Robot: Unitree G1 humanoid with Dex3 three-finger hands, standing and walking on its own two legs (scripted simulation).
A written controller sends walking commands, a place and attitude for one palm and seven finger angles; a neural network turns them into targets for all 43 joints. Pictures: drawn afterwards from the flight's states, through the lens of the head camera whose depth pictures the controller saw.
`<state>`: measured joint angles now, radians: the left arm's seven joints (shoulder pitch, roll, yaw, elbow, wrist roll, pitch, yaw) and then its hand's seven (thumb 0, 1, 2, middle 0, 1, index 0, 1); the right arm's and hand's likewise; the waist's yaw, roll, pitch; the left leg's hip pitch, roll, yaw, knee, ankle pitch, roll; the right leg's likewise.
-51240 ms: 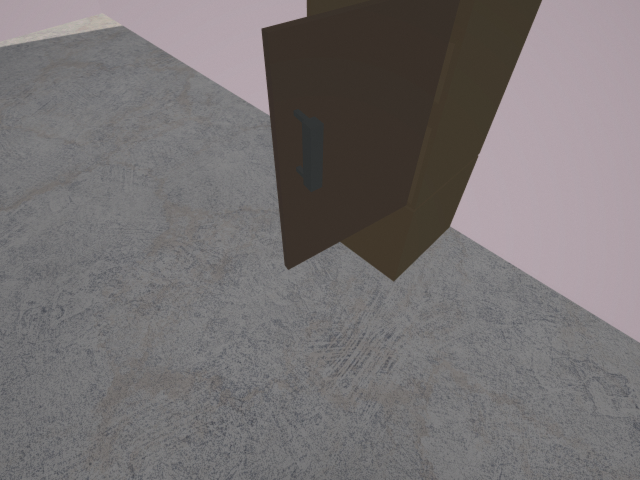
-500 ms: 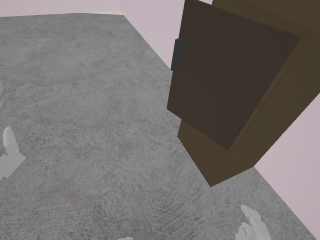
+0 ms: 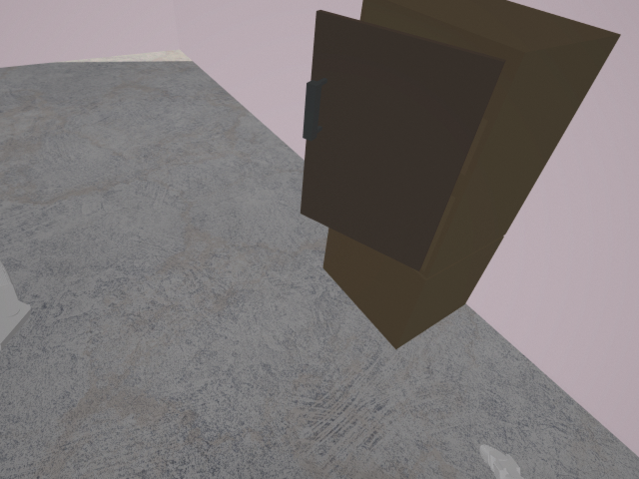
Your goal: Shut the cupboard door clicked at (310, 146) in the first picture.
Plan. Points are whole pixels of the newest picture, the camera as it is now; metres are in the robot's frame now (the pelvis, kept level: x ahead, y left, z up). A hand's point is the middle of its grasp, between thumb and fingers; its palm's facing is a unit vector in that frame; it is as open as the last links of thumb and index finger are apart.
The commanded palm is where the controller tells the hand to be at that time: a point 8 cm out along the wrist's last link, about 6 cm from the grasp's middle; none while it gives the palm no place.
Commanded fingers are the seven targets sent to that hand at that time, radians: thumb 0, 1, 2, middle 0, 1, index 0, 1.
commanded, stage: stop stepping back and stand still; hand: left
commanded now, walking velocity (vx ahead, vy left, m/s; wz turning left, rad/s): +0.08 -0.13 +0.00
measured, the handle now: (316, 108) +0.95 +0.03 +0.05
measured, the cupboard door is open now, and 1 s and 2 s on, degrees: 23 23 23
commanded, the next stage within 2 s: let the arm hang, fingers relaxed in 1.06 s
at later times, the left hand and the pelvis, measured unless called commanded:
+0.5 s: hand (10, 327) +0.20 +0.28 +0.18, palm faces +0.45 -0.80 -0.39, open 7.4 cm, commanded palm +0.14 +0.32 +0.19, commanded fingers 0.00 0.90 0.90 -0.20 -0.30 -0.20 -0.30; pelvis -0.01 +0.02 +0.00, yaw -2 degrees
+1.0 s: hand (49, 294) +0.24 +0.27 +0.17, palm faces +0.40 -0.81 -0.43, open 7.4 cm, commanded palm +0.18 +0.31 +0.19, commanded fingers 0.00 0.90 0.90 -0.20 -0.30 -0.20 -0.30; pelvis +0.03 +0.02 +0.01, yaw -2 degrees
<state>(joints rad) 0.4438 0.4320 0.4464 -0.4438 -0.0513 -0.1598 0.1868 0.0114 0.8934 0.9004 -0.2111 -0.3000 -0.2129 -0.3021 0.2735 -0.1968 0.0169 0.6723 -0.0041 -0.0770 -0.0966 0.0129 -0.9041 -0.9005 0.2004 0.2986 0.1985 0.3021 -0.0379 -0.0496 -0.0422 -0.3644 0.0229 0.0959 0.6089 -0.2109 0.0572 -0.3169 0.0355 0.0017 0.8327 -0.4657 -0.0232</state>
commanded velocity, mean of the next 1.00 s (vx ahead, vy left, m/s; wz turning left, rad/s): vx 0.02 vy -0.01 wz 0.00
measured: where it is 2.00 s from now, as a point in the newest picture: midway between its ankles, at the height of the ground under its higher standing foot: outside the picture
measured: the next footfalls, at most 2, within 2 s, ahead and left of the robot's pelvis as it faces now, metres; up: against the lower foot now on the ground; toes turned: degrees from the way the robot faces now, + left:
right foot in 0.18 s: +0.02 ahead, -0.08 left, +0.00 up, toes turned -4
